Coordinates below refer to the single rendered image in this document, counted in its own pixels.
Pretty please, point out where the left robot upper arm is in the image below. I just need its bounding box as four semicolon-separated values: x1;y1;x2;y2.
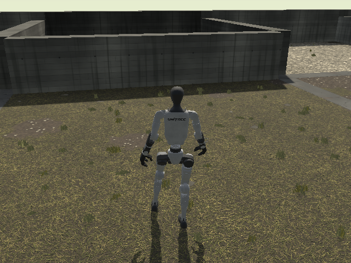
150;110;165;141

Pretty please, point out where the robot foot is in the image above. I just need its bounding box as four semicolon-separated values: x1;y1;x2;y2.
178;214;187;228
151;200;158;211

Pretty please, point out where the robot right foot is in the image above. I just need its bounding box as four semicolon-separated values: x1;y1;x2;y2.
178;214;187;228

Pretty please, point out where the right robot hand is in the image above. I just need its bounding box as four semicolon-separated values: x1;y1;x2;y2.
194;146;207;156

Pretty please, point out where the robot right forearm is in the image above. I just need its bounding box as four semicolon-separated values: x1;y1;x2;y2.
197;132;206;148

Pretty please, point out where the right robot upper arm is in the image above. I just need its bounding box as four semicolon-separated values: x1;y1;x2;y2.
188;110;202;140

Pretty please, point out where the robot left forearm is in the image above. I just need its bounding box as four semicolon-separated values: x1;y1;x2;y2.
142;132;155;156

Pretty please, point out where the robot left foot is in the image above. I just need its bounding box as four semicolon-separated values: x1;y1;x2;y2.
151;200;158;211

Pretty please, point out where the left robot hand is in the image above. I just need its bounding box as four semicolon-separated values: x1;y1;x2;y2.
140;153;152;167

